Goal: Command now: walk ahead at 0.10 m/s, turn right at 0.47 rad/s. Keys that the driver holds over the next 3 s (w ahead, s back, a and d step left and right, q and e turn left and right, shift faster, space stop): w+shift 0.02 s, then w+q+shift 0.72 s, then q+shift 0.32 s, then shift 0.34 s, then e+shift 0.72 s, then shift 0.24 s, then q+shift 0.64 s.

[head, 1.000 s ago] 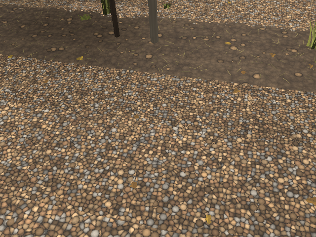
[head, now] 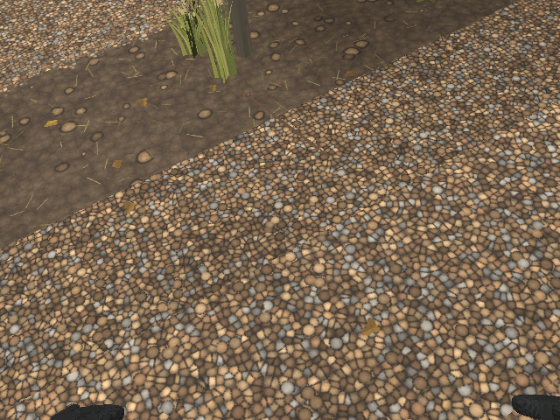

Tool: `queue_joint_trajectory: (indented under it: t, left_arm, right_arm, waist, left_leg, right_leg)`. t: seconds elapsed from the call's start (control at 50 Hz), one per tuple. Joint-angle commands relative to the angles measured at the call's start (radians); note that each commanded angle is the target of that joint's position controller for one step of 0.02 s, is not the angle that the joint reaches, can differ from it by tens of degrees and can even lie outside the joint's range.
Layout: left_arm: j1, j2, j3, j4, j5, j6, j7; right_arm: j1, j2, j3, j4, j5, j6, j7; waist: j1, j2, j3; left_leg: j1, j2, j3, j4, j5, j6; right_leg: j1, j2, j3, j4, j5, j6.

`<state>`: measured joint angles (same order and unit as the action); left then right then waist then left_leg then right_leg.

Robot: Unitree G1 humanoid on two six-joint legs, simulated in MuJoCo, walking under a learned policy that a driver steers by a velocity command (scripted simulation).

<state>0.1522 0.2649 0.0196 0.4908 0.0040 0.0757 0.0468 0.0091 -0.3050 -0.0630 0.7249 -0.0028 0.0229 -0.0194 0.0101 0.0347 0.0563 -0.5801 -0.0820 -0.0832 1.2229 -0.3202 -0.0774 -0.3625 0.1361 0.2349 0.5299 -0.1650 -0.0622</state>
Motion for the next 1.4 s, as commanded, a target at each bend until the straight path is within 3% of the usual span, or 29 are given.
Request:
queue_joint_trajectory:
  t: [0.02,0.06,0.1,0.18,0.22,0.24,0.26,0.32,0.42,0.46,0.52,0.6,0.7,0.74,0.76,0.78,0.8,0.84,0.88,0.9,0.94,0.98,1.06,1.08,1.1,1.12,1.14,1.18,1.4]
  left_arm:
    - [0.010,0.107,0.024,-0.081,0.002,-0.012,0.005]
    - [0.043,0.087,0.022,-0.041,-0.023,-0.006,-0.001]
    - [-0.002,0.136,0.040,-0.045,0.013,-0.018,-0.030]
    - [-0.029,0.118,0.032,-0.021,-0.017,-0.043,-0.033]
    - [-0.098,0.031,0.012,-0.055,-0.028,-0.086,-0.032]
    - [-0.125,0.096,0.029,-0.114,-0.064,-0.135,-0.039]
    - [-0.226,0.122,0.038,-0.118,-0.108,-0.173,-0.040]
    - [-0.242,0.105,0.041,-0.094,-0.039,-0.191,-0.048]
    - [-0.243,0.041,0.034,-0.036,0.003,-0.206,-0.093]
    - [-0.334,0.111,0.068,-0.039,-0.019,-0.226,-0.106]
    - [-0.482,0.095,0.063,-0.073,-0.002,-0.253,-0.128]
    - [-0.466,0.028,0.046,-0.065,-0.015,-0.255,-0.149]
    - [-0.260,0.098,0.087,-0.003,-0.054,-0.249,-0.116]
    - [0.098,0.136,0.116,0.113,-0.043,-0.249,-0.088]
    - [0.304,0.125,0.106,0.201,-0.039,-0.240,-0.091]
    - [0.394,0.165,0.089,0.239,0.006,-0.221,-0.099]
    - [0.366,0.212,0.104,0.242,0.046,-0.215,-0.104]
    - [0.270,0.196,0.114,0.256,0.045,-0.173,-0.105]
    - [0.126,0.071,0.075,0.282,0.001,-0.181,-0.085]
    - [0.038,0.068,0.065,0.310,-0.024,-0.185,-0.063]
    - [-0.124,0.046,0.046,0.290,-0.011,-0.189,-0.029]
    - [-0.126,0.114,0.060,0.288,0.000,-0.175,-0.005]
    - [-0.106,0.204,0.086,0.272,-0.063,-0.156,0.000]
    - [-0.078,0.174,0.076,0.268,-0.052,-0.159,-0.014]
    - [0.054,0.069,0.038,0.272,0.022,-0.154,-0.041]
    - [0.144,0.143,0.034,0.249,0.002,-0.155,-0.060]
    - [0.097,0.223,0.048,0.249,-0.021,-0.135,-0.062]
    - [0.059,0.194,0.047,0.247,-0.015,-0.095,-0.041]
    - [-0.062,0.067,0.019,0.200,-0.002,-0.043,-0.020]
  right_arm:
    - [0.002,-0.072,-0.003,-0.080,0.010,-0.010,0.004]
    - [0.045,-0.048,0.017,-0.082,0.033,-0.019,0.038]
    - [0.147,-0.095,-0.005,-0.044,0.036,-0.036,0.063]
    - [0.234,-0.051,0.009,-0.034,0.044,-0.064,0.065]
    - [0.479,-0.082,0.011,0.033,0.030,-0.098,0.072]
    - [0.439,-0.210,-0.027,-0.005,0.025,-0.112,0.077]
    - [0.411,-0.192,-0.030,-0.013,0.018,-0.119,0.068]
    - [0.401,-0.105,0.000,-0.039,0.040,-0.112,0.040]
    - [0.455,-0.042,0.021,-0.038,0.031,-0.074,0.015]
    - [0.636,-0.039,0.021,0.044,0.042,-0.077,-0.003]
    - [0.725,-0.027,0.016,0.113,0.062,-0.073,-0.029]
    - [0.593,-0.019,0.010,0.093,0.059,-0.068,-0.039]
    - [0.549,-0.013,-0.015,0.092,0.056,-0.032,-0.039]
    - [0.456,-0.048,-0.034,0.069,0.059,-0.026,-0.030]
    - [0.462,0.016,-0.019,0.067,0.023,-0.042,-0.015]
    - [0.507,0.113,0.012,0.052,0.004,-0.067,0.005]
    - [0.724,0.107,0.015,0.031,0.067,-0.093,0.001]
    - [0.555,0.043,0.015,-0.050,0.091,-0.095,-0.036]
    - [0.397,-0.025,-0.015,-0.082,0.038,-0.055,-0.043]
    - [0.381,-0.007,-0.019,-0.115,0.037,-0.044,-0.029]
    - [0.261,0.011,-0.016,-0.180,0.032,-0.054,-0.008]
    - [0.303,0.030,-0.018,-0.168,0.024,-0.055,0.018]
    - [0.494,-0.060,-0.051,-0.130,0.005,-0.016,0.052]
    - [0.592,-0.112,-0.072,-0.107,0.005,-0.014,0.042]
    - [0.494,-0.191,-0.065,-0.159,0.006,-0.015,0.019]
    - [0.438,-0.214,-0.053,-0.233,-0.045,-0.026,0.026]
    - [0.334,-0.181,-0.049,-0.263,-0.037,-0.023,0.035]
    - [0.237,-0.137,-0.032,-0.266,0.007,-0.021,0.038]
    - [0.159,-0.087,-0.006,-0.211,-0.014,0.017,-0.017]
  waist:
    - [0.005,-0.128,-0.235]
    - [0.025,-0.209,-0.206]
    - [-0.007,-0.235,-0.186]
    - [-0.032,-0.168,-0.030]
    - [-0.080,0.089,-0.009]
    - [-0.050,0.154,0.081]
    - [-0.083,0.098,0.143]
    - [-0.090,0.029,0.104]
    - [-0.098,0.074,-0.018]
    - [-0.164,0.099,-0.010]
    - [-0.208,0.106,0.035]
    - [-0.172,0.098,0.042]
    - [-0.086,0.068,-0.017]
    - [0.086,-0.022,-0.140]
    - [0.123,-0.160,-0.223]
    - [0.126,-0.358,-0.245]
    - [0.006,-0.700,-0.371]
    - [0.011,-0.372,-0.390]
    - [-0.020,-0.101,-0.119]
    - [-0.094,-0.114,-0.005]
    - [-0.098,-0.185,0.096]
    - [-0.103,-0.183,-0.016]
    - [-0.190,-0.109,-0.168]
    - [-0.245,0.018,-0.191]
    - [-0.119,0.327,-0.208]
    - [-0.101,0.309,-0.469]
    - [-0.093,0.117,-0.397]
    - [-0.019,-0.078,-0.184]
    - [-0.009,0.062,-0.205]
  left_leg:
    - [0.045,0.025,-0.002,-0.046,-0.009,-0.002]
    - [0.090,0.076,0.025,-0.317,-0.092,0.019]
    - [0.300,0.038,0.143,-0.266,-0.048,0.040]
    - [0.412,0.053,0.124,-0.733,0.002,0.170]
    - [0.605,0.254,-0.315,-0.895,-0.181,0.279]
    - [0.637,0.409,-0.711,-1.034,-0.267,0.406]
    - [0.573,0.460,-0.820,-1.108,-0.429,0.444]
    - [0.636,0.312,-0.572,-1.042,-0.191,0.370]
    - [0.445,0.200,-0.340,-0.954,0.252,0.320]
    - [0.769,0.213,-0.429,-0.871,0.242,0.318]
    - [0.846,0.221,-0.484,-0.790,0.274,0.322]
    - [0.349,0.131,-0.425,-0.735,0.094,0.289]
    - [0.444,0.062,-0.441,-0.425,0.173,0.202]
    - [0.371,-0.008,-0.369,0.065,0.234,0.151]
    - [0.092,-0.060,-0.300,0.367,-0.357,0.120]
    - [-0.293,-0.055,-0.285,0.652,-0.577,0.130]
    - [-0.449,-0.032,-0.244,0.842,-0.534,0.075]
    - [-0.492,0.109,-0.064,0.795,-0.262,0.034]
    - [-0.448,0.193,-0.037,0.661,-0.116,0.076]
    - [-0.344,0.217,-0.044,0.401,-0.068,0.074]
    - [-0.078,0.211,-0.005,-0.112,0.070,0.053]
    - [0.090,0.144,0.074,-0.318,0.238,0.047]
    - [0.444,0.015,0.157,-0.521,0.281,0.188]
    - [0.706,0.028,0.077,-0.616,0.449,0.259]
    - [0.794,0.254,-0.229,-0.628,1.130,0.388]
    - [0.886,0.457,-0.576,-0.724,1.057,0.566]
    - [0.737,0.426,-0.547,-0.787,0.816,0.533]
    - [0.471,0.335,-0.412,-0.829,0.564,0.423]
    - [0.275,0.187,-0.159,-0.834,0.541,0.316]
  right_leg:
    - [0.230,-0.261,0.260,-0.092,0.277,-0.190]
    - [0.248,-0.233,0.267,-0.176,-0.265,-0.155]
    - [0.066,-0.218,0.237,-0.190,-0.380,-0.155]
    - [-0.029,-0.233,0.187,-0.138,-0.489,-0.118]
    - [-0.325,-0.070,-0.097,0.419,-0.343,0.008]
    - [-0.588,-0.053,-0.151,0.411,-0.373,0.044]
    - [-0.635,-0.131,-0.073,0.431,-0.268,0.037]
    - [-0.574,-0.161,-0.100,0.393,-0.081,0.078]
    - [-0.245,-0.114,-0.186,0.384,0.197,0.093]
    - [-0.550,-0.136,-0.078,0.278,0.194,0.072]
    - [-0.664,-0.153,-0.036,0.134,0.243,0.071]
    - [-0.161,-0.103,-0.089,0.092,0.509,0.080]
    - [0.133,-0.191,-0.029,-0.169,0.499,0.079]
    - [0.444,-0.281,-0.050,-0.310,0.721,0.078]
    - [0.786,-0.363,0.017,-0.199,0.734,0.078]
    - [1.046,-0.388,-0.083,0.258,1.255,0.196]
    - [1.142,-0.484,0.053,0.329,1.836,0.142]
    - [0.858,-0.595,0.287,0.054,0.948,-0.084]
    - [0.471,-0.572,0.213,-0.042,0.773,-0.116]
    - [0.268,-0.496,0.045,-0.099,0.789,-0.074]
    - [-0.051,-0.390,-0.177,-0.204,0.680,-0.014]
    - [0.013,-0.381,-0.217,-0.143,0.787,-0.013]
    - [0.083,-0.363,-0.317,0.222,1.072,0.036]
    - [-0.110,-0.282,-0.331,0.548,0.572,0.076]
    - [-0.274,-0.087,-0.352,0.944,-0.461,0.115]
    - [-0.316,-0.058,-0.105,1.084,-0.508,0.104]
    - [-0.298,-0.095,-0.089,1.012,-0.430,0.083]
    - [-0.294,-0.158,-0.133,0.854,-0.360,0.085]
    - [-0.002,-0.157,-0.186,0.340,-0.088,0.159]
